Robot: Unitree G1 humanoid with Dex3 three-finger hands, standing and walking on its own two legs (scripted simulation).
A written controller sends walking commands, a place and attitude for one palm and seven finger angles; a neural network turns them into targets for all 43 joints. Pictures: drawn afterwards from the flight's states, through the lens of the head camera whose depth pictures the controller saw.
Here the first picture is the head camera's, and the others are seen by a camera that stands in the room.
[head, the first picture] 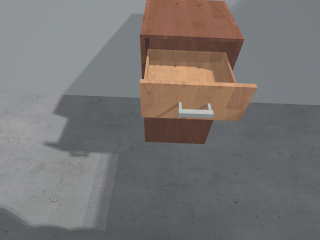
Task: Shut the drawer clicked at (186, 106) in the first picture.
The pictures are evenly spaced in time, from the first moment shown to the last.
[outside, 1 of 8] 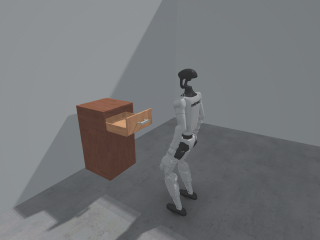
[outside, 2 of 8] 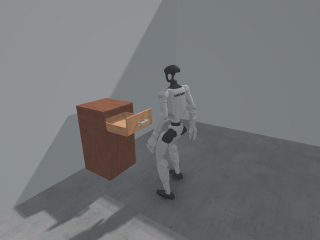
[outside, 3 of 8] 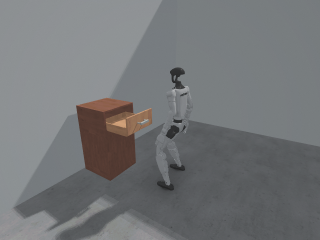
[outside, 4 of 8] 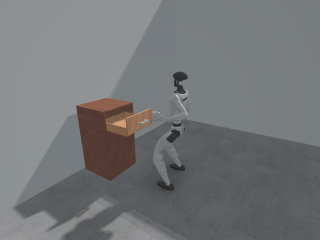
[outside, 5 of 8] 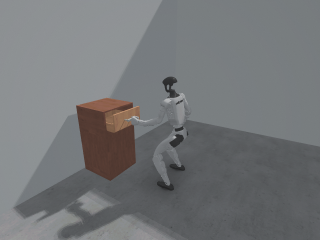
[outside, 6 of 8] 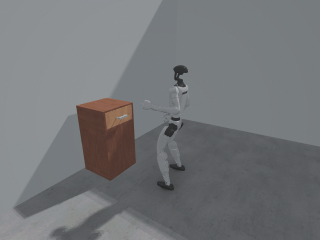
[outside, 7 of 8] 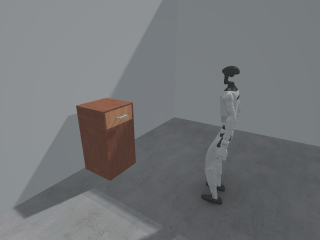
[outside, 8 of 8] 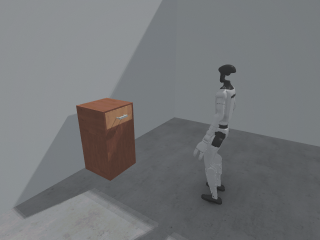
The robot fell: no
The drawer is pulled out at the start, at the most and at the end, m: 0.30 0.30 0.00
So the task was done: yes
